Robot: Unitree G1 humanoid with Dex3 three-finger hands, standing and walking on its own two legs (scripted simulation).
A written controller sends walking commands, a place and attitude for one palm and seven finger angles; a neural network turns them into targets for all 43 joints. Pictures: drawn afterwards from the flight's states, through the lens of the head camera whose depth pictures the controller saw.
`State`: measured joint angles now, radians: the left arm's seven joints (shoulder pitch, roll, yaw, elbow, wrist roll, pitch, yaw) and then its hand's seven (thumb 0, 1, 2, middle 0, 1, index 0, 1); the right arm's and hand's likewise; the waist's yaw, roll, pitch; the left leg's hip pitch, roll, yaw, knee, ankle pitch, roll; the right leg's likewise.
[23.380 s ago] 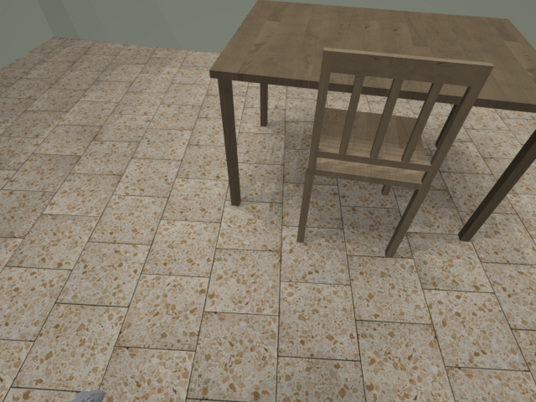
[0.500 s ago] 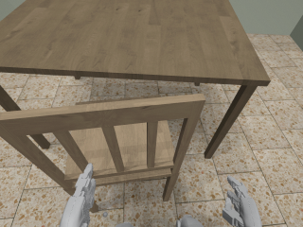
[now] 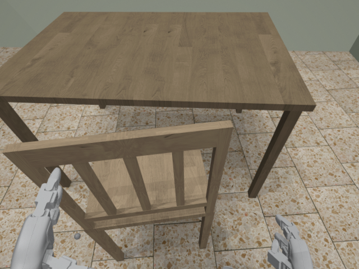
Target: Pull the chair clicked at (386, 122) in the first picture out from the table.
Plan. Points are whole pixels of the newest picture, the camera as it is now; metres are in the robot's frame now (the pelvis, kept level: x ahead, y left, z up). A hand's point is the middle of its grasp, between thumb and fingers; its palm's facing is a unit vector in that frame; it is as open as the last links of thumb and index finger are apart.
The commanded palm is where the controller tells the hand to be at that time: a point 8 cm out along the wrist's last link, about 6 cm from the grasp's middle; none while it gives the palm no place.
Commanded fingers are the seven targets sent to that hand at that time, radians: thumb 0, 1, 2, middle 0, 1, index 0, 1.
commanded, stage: draw the hand back to the body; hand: left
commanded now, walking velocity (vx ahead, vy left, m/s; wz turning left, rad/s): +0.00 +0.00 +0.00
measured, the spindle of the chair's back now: (139, 185) +0.33 +0.13 -0.03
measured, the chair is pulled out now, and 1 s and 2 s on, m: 0.17 0.17 0.17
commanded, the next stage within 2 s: step back with the hand held close in 0.96 s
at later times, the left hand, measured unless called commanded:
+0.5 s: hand (22, 184) +0.20 +0.24 +0.20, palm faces +0.43 -0.79 -0.43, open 10.6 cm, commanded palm +0.16 +0.29 +0.22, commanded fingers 0.00 0.79 0.85 -0.19 -0.28 -0.19 -0.28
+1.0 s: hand (2, 173) +0.21 +0.27 +0.22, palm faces +0.46 -0.79 -0.41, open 7.5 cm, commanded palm +0.16 +0.31 +0.23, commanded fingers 0.00 0.90 0.90 -0.20 -0.30 -0.20 -0.30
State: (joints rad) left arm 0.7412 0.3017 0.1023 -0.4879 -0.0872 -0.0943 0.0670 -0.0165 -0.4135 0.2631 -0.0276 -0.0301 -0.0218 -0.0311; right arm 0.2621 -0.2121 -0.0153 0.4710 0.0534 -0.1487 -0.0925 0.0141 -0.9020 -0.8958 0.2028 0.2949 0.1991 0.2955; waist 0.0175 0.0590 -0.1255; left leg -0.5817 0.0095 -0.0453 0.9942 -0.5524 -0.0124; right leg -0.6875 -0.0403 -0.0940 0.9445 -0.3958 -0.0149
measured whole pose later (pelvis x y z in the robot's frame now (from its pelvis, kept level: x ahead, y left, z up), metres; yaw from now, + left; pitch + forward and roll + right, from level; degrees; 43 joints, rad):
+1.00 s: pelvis +0.02 +0.01 +0.05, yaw -1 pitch -3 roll -1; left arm 0.52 0.34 0.35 -0.45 -0.07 -0.10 0.15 0.01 0.88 0.89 -0.21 -0.30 -0.21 -0.30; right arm 0.19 -0.22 -0.02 0.65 0.03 -0.19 -0.07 0.01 -0.90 -0.90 0.20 0.29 0.20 0.30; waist 0.07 0.07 0.01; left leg -0.09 0.01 -0.01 0.52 -0.37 0.00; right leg -0.22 -0.02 -0.07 0.51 -0.24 0.00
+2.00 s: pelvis -0.04 +0.02 +0.04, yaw -2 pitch +1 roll -1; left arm 0.52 0.40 0.44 -0.50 -0.02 -0.19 0.17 0.01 0.88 0.90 -0.22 -0.30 -0.21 -0.30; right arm 0.22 -0.22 -0.01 0.59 0.02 -0.11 -0.08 0.01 -0.90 -0.90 0.20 0.29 0.20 0.30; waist 0.01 0.01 0.01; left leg -0.35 0.01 0.01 0.68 -0.34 0.02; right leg -0.44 -0.03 -0.05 0.57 -0.14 0.01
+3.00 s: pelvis -0.16 +0.01 +0.05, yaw -3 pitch +2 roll +1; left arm 0.60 0.49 0.48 -0.59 -0.06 -0.24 0.13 0.01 0.88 0.89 -0.22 -0.30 -0.21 -0.30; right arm 0.12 -0.18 -0.04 0.60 0.00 -0.13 -0.07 0.01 -0.90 -0.90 0.20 0.29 0.20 0.30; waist -0.01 -0.09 0.06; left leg -0.37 0.01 0.04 0.56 -0.22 0.00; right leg -0.47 0.01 0.03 0.82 -0.44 0.01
